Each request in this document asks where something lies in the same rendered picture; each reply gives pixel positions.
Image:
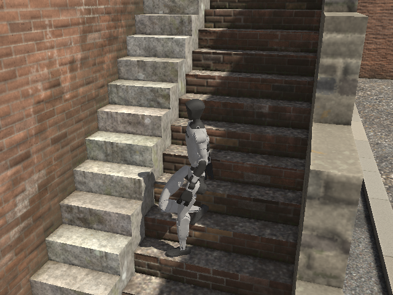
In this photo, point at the robot shin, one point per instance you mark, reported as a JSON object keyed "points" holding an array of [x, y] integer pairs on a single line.
{"points": [[174, 206], [183, 231]]}

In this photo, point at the left robot upper arm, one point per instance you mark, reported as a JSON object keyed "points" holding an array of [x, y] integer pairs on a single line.
{"points": [[200, 141]]}

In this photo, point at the left robot hand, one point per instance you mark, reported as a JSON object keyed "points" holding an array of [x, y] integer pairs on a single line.
{"points": [[185, 196]]}

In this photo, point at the right robot forearm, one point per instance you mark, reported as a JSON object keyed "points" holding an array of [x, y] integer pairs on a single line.
{"points": [[208, 152]]}

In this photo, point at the left robot shin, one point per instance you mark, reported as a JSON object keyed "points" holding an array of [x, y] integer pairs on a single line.
{"points": [[183, 231]]}

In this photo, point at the left robot forearm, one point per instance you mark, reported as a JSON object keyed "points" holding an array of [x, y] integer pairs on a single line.
{"points": [[198, 171]]}

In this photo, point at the right robot hand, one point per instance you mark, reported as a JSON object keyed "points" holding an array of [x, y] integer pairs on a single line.
{"points": [[209, 171]]}

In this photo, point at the right robot shin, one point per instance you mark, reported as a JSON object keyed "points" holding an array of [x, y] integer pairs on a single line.
{"points": [[174, 206]]}

